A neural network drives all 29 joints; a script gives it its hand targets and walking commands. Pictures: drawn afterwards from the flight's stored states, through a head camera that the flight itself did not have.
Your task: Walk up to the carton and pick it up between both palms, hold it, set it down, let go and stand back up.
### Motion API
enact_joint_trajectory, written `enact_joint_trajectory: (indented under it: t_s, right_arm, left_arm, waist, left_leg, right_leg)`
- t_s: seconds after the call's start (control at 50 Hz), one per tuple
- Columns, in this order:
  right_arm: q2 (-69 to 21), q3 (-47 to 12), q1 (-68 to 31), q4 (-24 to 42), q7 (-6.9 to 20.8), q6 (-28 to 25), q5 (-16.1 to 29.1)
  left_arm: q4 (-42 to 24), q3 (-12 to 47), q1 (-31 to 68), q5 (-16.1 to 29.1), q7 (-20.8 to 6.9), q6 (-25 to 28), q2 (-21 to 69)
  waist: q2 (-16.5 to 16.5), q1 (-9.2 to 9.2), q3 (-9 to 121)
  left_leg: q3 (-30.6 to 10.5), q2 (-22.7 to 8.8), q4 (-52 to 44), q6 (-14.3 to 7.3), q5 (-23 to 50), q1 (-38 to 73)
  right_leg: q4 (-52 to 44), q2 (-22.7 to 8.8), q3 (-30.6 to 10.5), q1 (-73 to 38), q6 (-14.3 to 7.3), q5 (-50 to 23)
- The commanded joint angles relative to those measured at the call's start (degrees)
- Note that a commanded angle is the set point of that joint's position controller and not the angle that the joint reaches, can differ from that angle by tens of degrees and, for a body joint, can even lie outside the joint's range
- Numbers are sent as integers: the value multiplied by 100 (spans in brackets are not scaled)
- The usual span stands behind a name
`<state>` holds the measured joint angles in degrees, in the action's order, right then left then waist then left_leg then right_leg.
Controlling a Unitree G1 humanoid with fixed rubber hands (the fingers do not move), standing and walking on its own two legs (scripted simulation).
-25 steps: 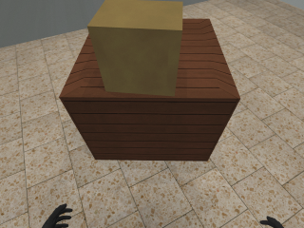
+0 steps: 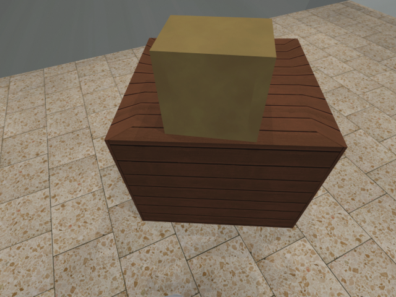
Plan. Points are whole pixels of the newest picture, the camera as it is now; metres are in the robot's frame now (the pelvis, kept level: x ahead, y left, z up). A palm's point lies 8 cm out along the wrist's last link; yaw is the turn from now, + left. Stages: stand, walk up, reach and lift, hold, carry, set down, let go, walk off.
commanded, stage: walk up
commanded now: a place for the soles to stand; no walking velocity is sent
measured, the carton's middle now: (214, 80) +0.74 +0.00 +0.04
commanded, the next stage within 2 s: none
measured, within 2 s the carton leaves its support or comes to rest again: neither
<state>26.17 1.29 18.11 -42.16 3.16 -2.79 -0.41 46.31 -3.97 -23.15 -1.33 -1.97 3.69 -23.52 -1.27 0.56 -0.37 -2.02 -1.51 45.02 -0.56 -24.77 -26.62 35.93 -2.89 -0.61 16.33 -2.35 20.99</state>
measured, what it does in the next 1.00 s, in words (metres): walks ahead: left foot, then right foot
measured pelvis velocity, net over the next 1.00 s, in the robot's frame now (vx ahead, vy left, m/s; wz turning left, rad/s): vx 0.24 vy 0.04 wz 0.01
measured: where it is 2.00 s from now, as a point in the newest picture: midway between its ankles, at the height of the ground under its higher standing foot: (209, 293)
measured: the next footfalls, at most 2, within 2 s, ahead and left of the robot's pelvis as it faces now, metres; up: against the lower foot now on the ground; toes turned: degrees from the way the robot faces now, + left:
left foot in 0.02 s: +0.10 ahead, +0.13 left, +0.00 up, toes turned +0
right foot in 0.58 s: +0.28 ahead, -0.13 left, +0.00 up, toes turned +0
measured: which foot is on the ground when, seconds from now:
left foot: up 0.00-0.00, down 0.02-0.60, up 0.62-0.88, down 0.90-1.00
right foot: down 0.00-0.04, up 0.06-0.56, down 0.58-0.92, up 0.94-1.00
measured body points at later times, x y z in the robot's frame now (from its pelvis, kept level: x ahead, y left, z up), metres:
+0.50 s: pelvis +0.13 +0.03 +0.01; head +0.15 +0.05 +0.46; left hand +0.23 +0.36 -0.10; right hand +0.16 -0.28 -0.08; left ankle +0.06 +0.13 -0.72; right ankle +0.19 -0.13 -0.69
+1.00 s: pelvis +0.24 +0.04 +0.00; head +0.25 +0.05 +0.45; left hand +0.31 +0.35 -0.12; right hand +0.34 -0.26 -0.09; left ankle +0.29 +0.12 -0.72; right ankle +0.24 -0.12 -0.70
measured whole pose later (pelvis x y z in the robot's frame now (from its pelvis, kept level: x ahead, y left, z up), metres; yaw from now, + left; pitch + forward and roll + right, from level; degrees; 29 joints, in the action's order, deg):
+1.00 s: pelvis +0.24 +0.04 +0.00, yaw +1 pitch -3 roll -2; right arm 21.1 1.3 17.3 -42.3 0.9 -3.0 -0.4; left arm 46.6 -3.1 -16.9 -0.2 -0.9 1.7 -22.8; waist 0.3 0.6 -4.0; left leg 0.6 0.5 38.8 -2.4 -16.3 -19.5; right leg 46.5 -1.1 -1.0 18.4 -0.5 24.0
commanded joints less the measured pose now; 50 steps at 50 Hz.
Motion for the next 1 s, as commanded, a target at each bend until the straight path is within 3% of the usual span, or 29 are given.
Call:
enact_joint_trajectory:
  t_s: [0.0, 0.02, 0.04, 0.06, 0.1, 0.14, 0.18, 0.24, 0.3, 0.34, 0.42, 0.46, 0.5, 0.52, 0.54, 0.56, 0.58, 0.6, 0.64, 0.68, 0.76, 0.82, 0.84, 0.86, 0.88, 0.9, 0.92, 0.94, 0.98]
  right_arm:
    - [1654, 892, 1800, -294, -202, -365, -276]
    - [1828, 880, 1380, -38, -257, -357, -222]
    - [2038, 867, 912, 21, -252, -317, -152]
    - [1974, 828, 579, 58, -251, -287, -127]
    - [1517, 700, 278, 188, -246, -301, -150]
    - [1377, 655, 488, 226, -220, -358, -105]
    - [1293, 658, 800, 248, -219, -399, -77]
    - [1283, 682, 1065, 248, -244, -368, -43]
    - [1272, 685, 1226, 252, -273, -337, -47]
    - [1263, 689, 1261, 268, -284, -310, -53]
    - [1312, 698, 1161, 286, -273, -216, -87]
    - [1284, 686, 944, 376, -263, -164, -108]
    - [1189, 659, 559, 522, -265, -119, -56]
    - [890, 567, 542, 587, -257, -104, -11]
    - [490, 413, 777, 657, -254, -115, 14]
    - [297, 307, 1075, 610, -236, -98, -11]
    - [829, 422, 829, 515, -241, -76, -38]
    - [1092, 487, 639, 431, -233, -64, 3]
    - [934, 464, 509, 327, -195, -85, -16]
    - [794, 452, 473, 249, -157, -116, -27]
    - [637, 448, 334, 201, -170, -133, -63]
    - [449, 437, 605, -95, -292, -190, -73]
    - [529, 482, 802, -223, -342, -213, -106]
    - [723, 547, 826, -266, -400, -217, -161]
    - [1073, 597, 587, -173, -436, -223, -249]
    - [1189, 551, 70, 7, -461, -194, -194]
    - [1352, 548, -207, 66, -438, -167, -153]
    - [1235, 513, -544, 92, -415, -142, -157]
    - [1020, 449, -803, 204, -388, -93, -176]
  left_arm:
    - [-824, -66, 672, 30, 26, 126, -494]
    - [-721, -137, 578, 73, 61, 73, -884]
    - [-659, -242, 868, 101, 66, 34, -1415]
    - [-628, -288, 986, 161, 35, 36, -1576]
    - [-415, -320, 525, 178, -46, 35, -1455]
    - [-314, -321, 248, 186, -86, 7, -1351]
    - [-363, -314, 497, 150, -93, -28, -1260]
    - [-471, -279, 947, 131, -95, -73, -1217]
    - [-587, -235, 1224, 135, -81, -62, -1142]
    - [-654, -191, 1347, 137, -74, -50, -1078]
    - [-794, -108, 1676, 120, -80, 6, -903]
    - [-672, -133, 1391, 139, -56, 59, -887]
    - [-360, -226, 462, 137, 21, 120, -1000]
    - [-152, -348, -235, 94, 89, 171, -1325]
    - [-98, -502, -655, 62, 162, 204, -1736]
    - [-214, -544, -591, 75, 192, 211, -1892]
    - [-267, -538, -418, 83, 209, 206, -1943]
    - [-214, -541, -248, 110, 212, 208, -1931]
    - [-299, -427, 178, 97, 186, 237, -1560]
    - [-375, -384, 174, 72, 157, 252, -1443]
    - [-547, -371, 281, 14, 145, 174, -1478]
    - [-665, -249, 717, 78, 178, 60, -1366]
    - [-687, -174, 725, 125, 189, 12, -1199]
    - [-704, -52, 695, 160, 214, 2, -940]
    - [-671, 63, 583, 219, 221, -35, -580]
    - [-494, 33, 530, 230, 291, -130, -740]
    - [-361, -62, 596, 203, 310, -205, -1084]
    - [-261, -116, 514, 200, 289, -214, -1187]
    - [-103, -97, 392, 178, 216, -228, -1098]
  waist:
    - [-1681, -897, 545]
    - [-825, -651, 254]
    - [-463, -590, -298]
    - [-395, -423, -1006]
    - [-489, -84, -1446]
    - [-736, -66, -1191]
    - [-657, -169, -785]
    - [-611, -303, -904]
    - [-682, -411, -962]
    - [-684, -457, -803]
    - [-824, -547, -652]
    - [-905, -434, -393]
    - [-462, 87, 159]
    - [206, 420, 647]
    - [1177, 543, 1148]
    - [1485, 307, 1270]
    - [772, 371, 972]
    - [636, 371, 627]
    - [651, 179, -43]
    - [802, 88, -136]
    - [996, 60, 40]
    - [832, -286, 210]
    - [562, -395, 310]
    - [158, -426, 431]
    - [-924, -308, 383]
    - [-585, -66, 27]
    - [-528, -103, -207]
    - [-658, 19, -566]
    - [-876, 101, -711]
  left_leg:
    - [-2452, -1189, -2562, -462, -422, 3650]
    - [-3875, -1978, -3190, -883, -1564, 2964]
    - [-4227, -2084, -3531, -1245, -3024, 1876]
    - [-3889, -1879, -3681, -1165, -3083, 1245]
    - [-2653, -1328, -3586, -766, -1883, 957]
    - [-1944, -981, -3363, -554, -455, 1296]
    - [-1768, -907, -3173, -630, 603, 1757]
    - [-1694, -947, -3224, -579, 948, 1954]
    - [-1575, -994, -3070, -598, 1879, 2382]
    - [-1382, -1029, -2860, -685, 2710, 2771]
    - [-982, -956, -2334, -893, 3450, 2834]
    - [-814, -908, -2018, -892, 3647, 2585]
    - [-384, -652, -780, -785, 4030, 2170]
    - [-160, -431, 441, -612, 3486, 1623]
    - [-62, -51, 1420, -369, 1984, 424]
    - [-5, 345, 1832, -178, -508, -577]
    - [-194, 254, 1881, -205, -478, -786]
    - [-389, 105, 2050, -228, -452, -904]
    - [-312, -112, 1845, -197, -82, -908]
    - [-66, -90, 1234, -144, -129, -477]
    - [256, -20, 46, -60, -285, 2]
    - [515, 71, -1388, -76, 1403, 1243]
    - [490, 181, -1867, -59, 1744, 1702]
    - [-36, -102, -2197, -72, 2120, 2146]
    - [-1890, -1171, -2650, -286, 2368, 2321]
    - [-2615, -1800, -2851, -642, 1750, 1747]
    - [-2699, -1934, -2956, -1120, 536, 995]
    - [-2287, -1753, -2973, -1275, 119, 409]
    - [-1495, -1217, -2945, -972, 52, 276]
  right_leg:
    - [3011, 541, 127, 3088, 63, 1149]
    - [3289, 566, -126, 3404, 42, 975]
    - [3234, 152, -512, 3156, -44, 709]
    - [3189, 6, -515, 3037, -32, 311]
    - [2763, -78, -415, 2611, 31, -313]
    - [2411, -60, -276, 2263, 117, -751]
    - [2244, -9, -188, 2155, 206, -887]
    - [1977, 43, -202, 2301, 256, -1009]
    - [1607, 101, -167, 2464, 258, -988]
    - [1259, 92, -50, 2442, 253, -884]
    - [325, 136, 425, 1983, 169, -543]
    - [-172, 245, 525, 1178, 123, -618]
    - [-1073, 493, 661, -455, 75, -1314]
    - [-1295, 268, 311, -1615, -32, -1694]
    - [-1344, -709, -1244, -2724, -331, -1209]
    - [-1572, -1809, -3149, -3190, -713, -474]
    - [-1886, -1939, -3613, -2804, -1068, 2]
    - [-1816, -1860, -3505, -2365, -1254, -18]
    - [-1643, -1414, -2317, -1540, -1077, -1301]
    - [-1472, -1143, -1605, -1017, -1040, -2285]
    - [-1131, -1021, -1173, -556, -1204, -2282]
    - [-186, -805, -571, 79, -911, -3405]
    - [399, -646, -477, 280, -687, -3046]
    - [880, -443, -375, 660, -350, -2131]
    - [1525, 184, -109, 1454, 42, -532]
    - [1494, 467, -132, 1544, 122, 946]
    - [1675, 225, -352, 1205, 69, 1183]
    - [1673, 109, -279, 855, 49, 1052]
    - [1396, 126, -70, 653, 44, 653]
